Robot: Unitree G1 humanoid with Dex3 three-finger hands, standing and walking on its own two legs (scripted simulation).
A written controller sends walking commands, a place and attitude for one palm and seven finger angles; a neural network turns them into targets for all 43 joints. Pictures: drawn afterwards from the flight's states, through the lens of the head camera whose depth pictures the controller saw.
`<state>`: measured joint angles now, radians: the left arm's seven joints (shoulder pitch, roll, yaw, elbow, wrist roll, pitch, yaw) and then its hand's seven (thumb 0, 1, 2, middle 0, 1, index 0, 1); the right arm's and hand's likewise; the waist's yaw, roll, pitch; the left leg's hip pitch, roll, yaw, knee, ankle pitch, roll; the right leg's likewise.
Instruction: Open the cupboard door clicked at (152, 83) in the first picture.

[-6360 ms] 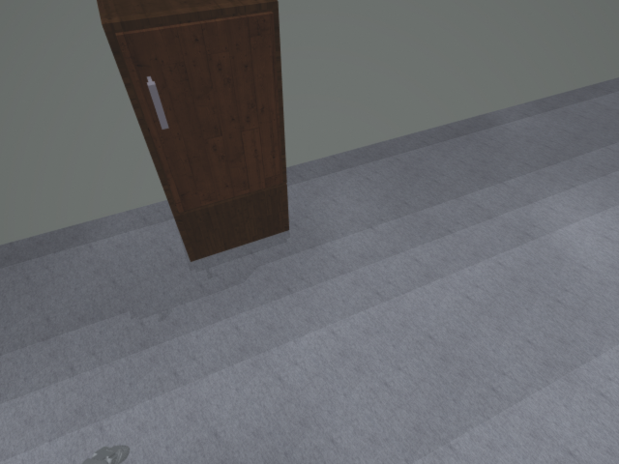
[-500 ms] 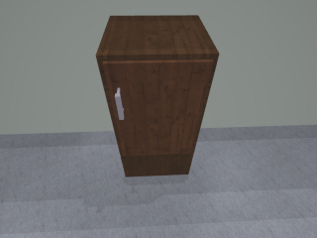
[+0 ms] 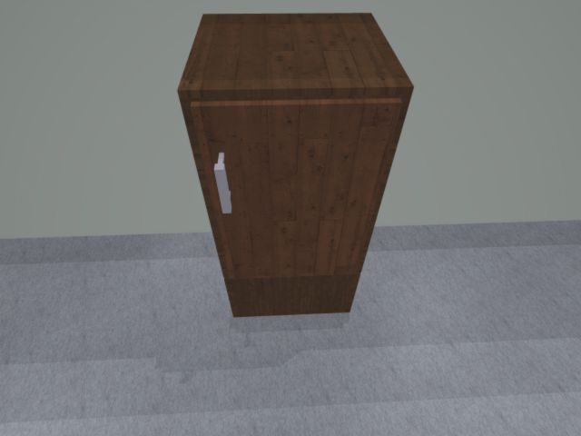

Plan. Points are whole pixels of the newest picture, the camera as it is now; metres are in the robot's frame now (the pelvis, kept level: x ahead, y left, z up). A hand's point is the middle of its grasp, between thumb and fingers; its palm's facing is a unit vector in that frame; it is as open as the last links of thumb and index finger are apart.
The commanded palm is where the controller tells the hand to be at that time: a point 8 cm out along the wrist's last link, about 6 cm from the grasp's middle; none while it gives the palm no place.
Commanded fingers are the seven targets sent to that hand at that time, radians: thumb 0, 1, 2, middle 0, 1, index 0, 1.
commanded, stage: look again from close up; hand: left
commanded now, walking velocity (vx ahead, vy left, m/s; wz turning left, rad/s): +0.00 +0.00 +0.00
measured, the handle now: (224, 183) +0.61 +0.16 -0.04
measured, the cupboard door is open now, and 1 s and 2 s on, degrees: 0 0 0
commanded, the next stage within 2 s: shuffle to correct the standing spot in 0.28 s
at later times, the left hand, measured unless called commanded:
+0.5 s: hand out of the picture +0.04 +0.19 -0.18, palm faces -0.02 -0.98 -0.20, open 7.4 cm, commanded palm none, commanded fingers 0.00 0.90 0.90 -0.20 -0.30 -0.20 -0.30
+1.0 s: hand out of the picture -0.01 +0.09 -0.17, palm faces +0.12 -0.98 -0.13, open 7.4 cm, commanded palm none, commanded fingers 0.00 0.90 0.90 -0.20 -0.30 -0.20 -0.30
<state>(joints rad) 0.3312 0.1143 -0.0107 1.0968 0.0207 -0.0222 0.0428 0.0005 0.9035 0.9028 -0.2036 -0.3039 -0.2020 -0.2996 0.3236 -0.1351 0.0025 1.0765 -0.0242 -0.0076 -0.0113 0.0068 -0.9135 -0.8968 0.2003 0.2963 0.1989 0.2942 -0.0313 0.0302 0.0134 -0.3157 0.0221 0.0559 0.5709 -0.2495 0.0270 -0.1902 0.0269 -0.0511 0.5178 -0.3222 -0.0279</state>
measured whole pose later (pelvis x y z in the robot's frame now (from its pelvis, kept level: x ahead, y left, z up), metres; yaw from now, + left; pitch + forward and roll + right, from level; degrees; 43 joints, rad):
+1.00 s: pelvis +0.08 -0.04 +0.00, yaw +3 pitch +1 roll +0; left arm 0.44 0.10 -0.01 1.10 0.03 -0.03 0.04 0.00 0.90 0.90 -0.20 -0.30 -0.20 -0.30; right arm 0.16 -0.15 -0.01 1.04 -0.01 0.01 -0.02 0.01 -0.91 -0.90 0.20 0.30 0.20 0.29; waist 0.03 -0.02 0.05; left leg -0.44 0.02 0.10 0.76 -0.36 0.01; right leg -0.09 0.05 -0.14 0.46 -0.39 -0.09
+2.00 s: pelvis +0.07 -0.10 +0.00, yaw +4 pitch -1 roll +0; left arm 0.30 0.16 0.00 1.03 0.02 0.01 0.01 0.00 0.91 0.90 -0.20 -0.30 -0.20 -0.30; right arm 0.36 -0.16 -0.01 1.04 -0.02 0.01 0.00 0.00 -0.91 -0.90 0.20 0.30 0.20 0.29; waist -0.03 0.01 0.02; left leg -0.34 0.03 0.01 0.54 -0.19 -0.01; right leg -0.29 -0.01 0.01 0.58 -0.28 0.00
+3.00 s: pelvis +0.09 -0.07 -0.01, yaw +3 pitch -1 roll +1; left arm 0.19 0.23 0.06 0.98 0.02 0.07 0.04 0.00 0.90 0.90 -0.20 -0.30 -0.20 -0.30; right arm 0.19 -0.20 -0.04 0.96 -0.02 0.03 -0.01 0.00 -0.91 -0.90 0.20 0.30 0.20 0.29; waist 0.00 -0.04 0.09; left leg -0.34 0.00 0.10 0.58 -0.23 0.05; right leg -0.41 -0.01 0.03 1.06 -0.56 -0.01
